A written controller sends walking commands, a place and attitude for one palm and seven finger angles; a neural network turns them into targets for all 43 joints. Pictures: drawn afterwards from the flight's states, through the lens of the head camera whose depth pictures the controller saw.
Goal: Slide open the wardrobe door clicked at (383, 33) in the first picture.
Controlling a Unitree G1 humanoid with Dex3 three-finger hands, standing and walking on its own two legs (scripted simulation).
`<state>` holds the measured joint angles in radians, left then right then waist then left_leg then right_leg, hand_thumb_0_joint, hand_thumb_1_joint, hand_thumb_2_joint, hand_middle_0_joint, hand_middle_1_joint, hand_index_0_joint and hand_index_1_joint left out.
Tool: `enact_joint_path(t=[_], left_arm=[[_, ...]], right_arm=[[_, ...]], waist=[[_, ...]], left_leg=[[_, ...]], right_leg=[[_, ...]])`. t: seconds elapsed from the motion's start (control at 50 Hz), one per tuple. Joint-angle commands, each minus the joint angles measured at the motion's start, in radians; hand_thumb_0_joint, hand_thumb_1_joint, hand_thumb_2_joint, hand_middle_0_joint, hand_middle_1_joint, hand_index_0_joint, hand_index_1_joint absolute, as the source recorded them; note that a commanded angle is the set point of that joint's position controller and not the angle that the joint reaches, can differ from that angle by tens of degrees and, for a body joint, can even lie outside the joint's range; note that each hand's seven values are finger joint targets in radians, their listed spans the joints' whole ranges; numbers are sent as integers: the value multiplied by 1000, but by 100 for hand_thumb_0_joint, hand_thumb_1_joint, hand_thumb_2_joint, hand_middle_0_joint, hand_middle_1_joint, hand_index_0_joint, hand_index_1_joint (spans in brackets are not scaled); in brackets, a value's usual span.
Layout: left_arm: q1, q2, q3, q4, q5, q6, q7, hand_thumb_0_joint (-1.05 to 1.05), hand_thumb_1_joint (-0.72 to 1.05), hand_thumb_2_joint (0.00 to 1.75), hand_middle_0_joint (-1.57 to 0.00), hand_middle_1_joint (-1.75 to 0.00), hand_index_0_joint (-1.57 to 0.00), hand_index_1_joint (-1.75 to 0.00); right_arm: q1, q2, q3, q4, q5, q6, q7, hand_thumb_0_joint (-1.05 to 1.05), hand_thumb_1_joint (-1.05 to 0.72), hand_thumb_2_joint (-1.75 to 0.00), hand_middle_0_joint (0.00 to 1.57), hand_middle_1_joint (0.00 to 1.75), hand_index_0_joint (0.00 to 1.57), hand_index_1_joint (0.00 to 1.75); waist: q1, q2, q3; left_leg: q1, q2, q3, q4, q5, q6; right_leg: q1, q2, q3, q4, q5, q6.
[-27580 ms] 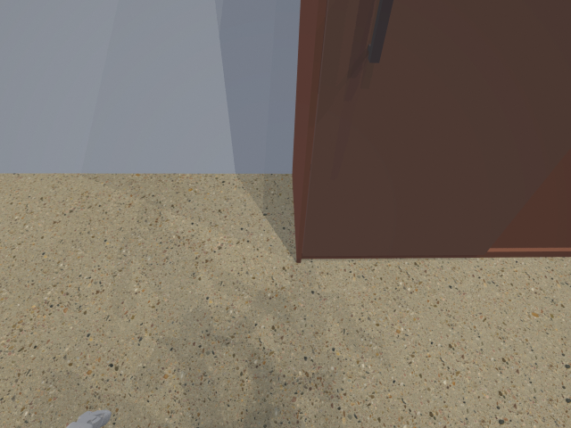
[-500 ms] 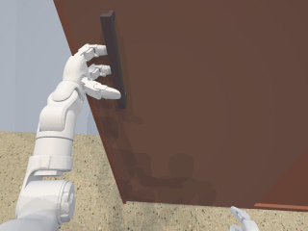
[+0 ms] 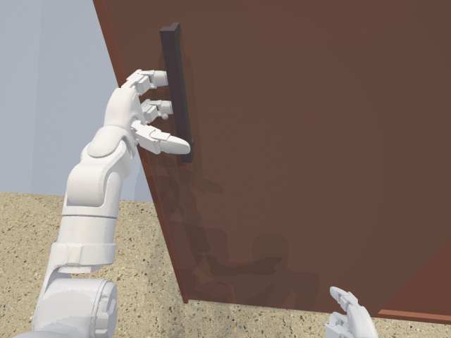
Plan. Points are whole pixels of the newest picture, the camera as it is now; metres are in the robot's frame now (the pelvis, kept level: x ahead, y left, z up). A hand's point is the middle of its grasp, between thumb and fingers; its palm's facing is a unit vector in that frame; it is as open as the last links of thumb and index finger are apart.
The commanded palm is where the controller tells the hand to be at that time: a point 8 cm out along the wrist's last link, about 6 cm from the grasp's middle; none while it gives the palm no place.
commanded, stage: move the hooked fingers beside the handle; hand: left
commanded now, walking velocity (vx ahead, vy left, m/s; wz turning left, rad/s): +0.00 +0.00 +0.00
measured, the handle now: (182, 99) +0.45 +0.12 +0.24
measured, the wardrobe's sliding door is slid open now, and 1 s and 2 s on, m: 0.00 0.00 0.00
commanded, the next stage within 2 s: none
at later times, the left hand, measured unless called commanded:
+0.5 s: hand (174, 115) +0.38 +0.12 +0.25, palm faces -0.02 -1.00 -0.01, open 14.1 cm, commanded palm +0.36 +0.17 +0.24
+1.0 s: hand (161, 116) +0.39 +0.15 +0.24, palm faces +0.02 -1.00 -0.02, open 14.0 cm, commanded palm +0.37 +0.20 +0.24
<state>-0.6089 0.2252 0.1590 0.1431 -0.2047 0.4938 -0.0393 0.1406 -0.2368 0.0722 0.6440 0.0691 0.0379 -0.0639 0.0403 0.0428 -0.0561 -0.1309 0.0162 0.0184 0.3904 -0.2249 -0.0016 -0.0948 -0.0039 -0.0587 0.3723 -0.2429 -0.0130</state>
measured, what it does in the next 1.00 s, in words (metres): stands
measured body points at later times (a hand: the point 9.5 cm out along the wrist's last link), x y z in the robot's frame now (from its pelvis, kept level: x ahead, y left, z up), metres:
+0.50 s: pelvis +0.00 +0.00 +0.00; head -0.03 -0.02 +0.45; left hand +0.38 +0.18 +0.25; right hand +0.18 -0.22 -0.09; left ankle -0.01 +0.12 -0.74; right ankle -0.03 -0.11 -0.74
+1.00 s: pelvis +0.00 -0.01 +0.00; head -0.03 -0.02 +0.45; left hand +0.38 +0.20 +0.24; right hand +0.18 -0.23 -0.09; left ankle -0.01 +0.12 -0.74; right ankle -0.03 -0.11 -0.74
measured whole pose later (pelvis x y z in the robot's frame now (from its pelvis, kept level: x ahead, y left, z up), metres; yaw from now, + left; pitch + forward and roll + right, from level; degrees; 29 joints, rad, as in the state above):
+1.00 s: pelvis +0.00 -0.01 +0.00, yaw +0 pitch -1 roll +0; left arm -0.65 0.29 0.19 0.26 -0.21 0.47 -0.08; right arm 0.16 -0.25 0.07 0.66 0.07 0.03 -0.08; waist 0.02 0.04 -0.05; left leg -0.14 0.02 0.01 0.38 -0.22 -0.01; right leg -0.10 0.01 -0.06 0.36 -0.24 -0.02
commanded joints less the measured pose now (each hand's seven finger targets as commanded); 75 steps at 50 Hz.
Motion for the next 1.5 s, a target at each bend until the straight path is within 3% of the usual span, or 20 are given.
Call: enact_joint_path(t=[0.0, 0.06, 0.1, 0.12, 0.16, 0.2, 0.3, 0.36, 0.44, 0.54, 0.74, 0.82, 0.9, 1.02, 1.1, 1.14, 1.28, 1.34, 1.46, 1.48], left_arm=[[-485, 98, -15, -205, -5, -48, -5, 0, -50, 30, -30, -120, -30, -120], [-553, 53, -54, -191, 0, -43, 1, 0, -50, 30, -30, -120, -30, -120], [-525, 93, -20, -184, 4, -51, 5, 0, -50, 30, -30, -120, -30, -120], [-562, 78, -40, -219, 8, -58, 4, 0, -50, 30, -30, -120, -30, -120], [-569, 53, -57, -176, 3, -56, 3, 0, -50, 30, -30, -120, -30, -120], [-525, 113, 2, -147, -2, -61, 3, 0, -50, 30, -30, -120, -30, -120], [-513, 133, 24, -148, -3, -77, 2, 0, -50, 30, -30, -120, -30, -120], [-551, 118, 8, -130, -1, -76, 3, 0, -50, 30, -30, -120, -30, -120], [-560, 133, 24, -173, 3, -94, 15, 0, -50, 30, -30, -120, -30, -120], [-536, 206, 82, -106, 10, -88, 19, 0, -50, 30, -30, -120, -30, -120], [-507, 217, 82, -169, -3, -108, -24, 0, -50, 30, -30, -120, -30, -120], [-506, 192, 53, -151, -12, -95, -39, 0, -50, 30, -30, -120, -30, -120], [-509, 267, 108, -85, -8, -88, -37, 0, -50, 30, -30, -120, -30, -120], [-575, 270, 94, -69, -6, -131, -51, 0, -50, 30, -30, -120, -30, -120], [-509, 319, 142, -24, -9, -139, -71, 0, -50, 30, -30, -120, -30, -120], [-512, 273, 105, -30, -12, -134, -85, 0, -50, 30, -30, -120, -30, -120], [-533, 322, 145, -113, -14, -142, -85, 0, -50, 30, -30, -120, -30, -120], [-504, 284, 115, -124, -19, -140, -91, 0, -50, 30, -30, -120, -30, -120], [-477, 333, 151, -78, -18, -111, -94, 0, -50, 30, -30, -120, -30, -120], [-503, 296, 115, -99, -17, -112, -97, 0, -50, 30, -30, -120, -30, -120]], right_arm=[[-172, -101, -42, -162, 3, -50, -12, 0, -90, -90, 20, 30, 20, 30], [-167, -92, -38, -154, 2, -56, -14, 0, -90, -90, 20, 30, 20, 30], [-159, -101, -42, -150, -2, -53, -13, 0, -90, -90, 20, 30, 20, 30], [-166, -95, -39, -155, -2, -54, -11, 0, -90, -90, 20, 30, 20, 30], [-157, -91, -37, -147, -2, -55, -12, 0, -90, -90, 20, 30, 20, 30], [-154, -101, -41, -143, -5, -53, -14, 0, -90, -90, 20, 30, 20, 30], [-155, -97, -39, -149, -5, -54, -12, 0, -90, -90, 20, 30, 20, 30], [-151, -96, -37, -146, 0, -51, -15, 0, -90, -90, 20, 30, 20, 30], [-155, -93, -38, -158, -3, -56, -13, 0, -90, -90, 20, 30, 20, 30], [-140, -105, -41, -148, -3, -46, -18, 0, -90, -90, 20, 30, 20, 30], [-141, -109, -49, -166, 5, -57, -19, 0, -90, -90, 20, 30, 20, 30], [-140, -110, -47, -161, 9, -59, -21, 0, -90, -90, 20, 30, 20, 30], [-133, -123, -50, -149, 7, -59, -28, 0, -90, -90, 20, 30, 20, 30], [-121, -118, -47, -150, 7, -67, -31, 0, -90, -90, 20, 30, 20, 30], [-107, -125, -52, -153, 6, -64, -29, 0, -90, -90, 20, 30, 20, 30], [-111, -120, -50, -160, 10, -65, -29, 0, -90, -90, 20, 30, 20, 30], [-107, -124, -54, -169, 9, -71, -26, 0, -90, -90, 20, 30, 20, 30], [-112, -121, -53, -173, 12, -71, -25, 0, -90, -90, 20, 30, 20, 30], [-111, -129, -52, -163, 14, -67, -31, 0, -90, -90, 20, 30, 20, 30], [-111, -129, -51, -166, 14, -69, -31, 0, -90, -90, 20, 30, 20, 30]], waist=[[-22, -52, -219], [-37, -25, -210], [-24, -39, -233], [-28, 7, -267], [-39, -42, -244], [-19, -57, -242], [-11, -53, -252], [-25, -70, -226], [-13, -30, -271], [-9, -67, -246], [-11, -35, -275], [-22, -27, -231], [-15, -69, -220], [-24, -14, -258], [-11, -57, -269], [-19, -55, -255], [-13, -43, -302], [-17, -36, -282], [-17, -44, -236], [-24, -29, -244]], left_leg=[[132, -19, -15, -4, 283, 43], [135, -20, -21, -4, 257, 42], [142, -20, -24, -2, 284, 40], [154, -23, -22, -4, 293, 38], [146, -21, -28, -1, 282, 38], [132, -20, -27, -7, 272, 38], [125, -21, -22, -10, 289, 38], [111, -19, -19, -17, 258, 40], [129, -21, -18, -18, 286, 38], [98, -19, -11, -27, 264, 41], [126, -24, -4, -15, 302, 47], [120, -23, -6, -16, 275, 47], [98, -26, -9, -18, 241, 50], [115, -28, -13, -10, 271, 48], [102, -26, -10, -8, 292, 48], [100, -25, -6, -5, 304, 50], [123, -24, -14, 4, 338, 48], [126, -23, -14, 3, 346, 47], [102, -19, -14, -4, 300, 45], [109, -22, -13, -1, 308, 45]], right_leg=[[-11, 14, 15, -29, 309, -10], [-39, 14, 15, -31, 278, -11], [-18, 16, 13, -26, 296, -15], [-9, 11, 17, -22, 306, -17], [-24, 15, 10, -23, 298, -14], [-9, 17, 11, -29, 287, -15], [11, 15, 12, -28, 309, -14], [-6, 15, 12, -36, 283, -12], [19, 14, 16, -29, 299, -16], [31, 14, 21, -41, 290, -13], [44, 14, 24, -36, 352, -12], [6, 15, 20, -44, 319, -8], [4, 13, 25, -53, 281, -5], [14, 10, 27, -40, 316, -11], [39, 10, 23, -33, 356, -9], [29, 9, 22, -28, 379, -7], [40, 13, 19, -16, 393, -13], [29, 14, 15, -16, 394, -11], [4, 15, 15, -29, 338, -10], [0, 15, 16, -25, 346, -11]])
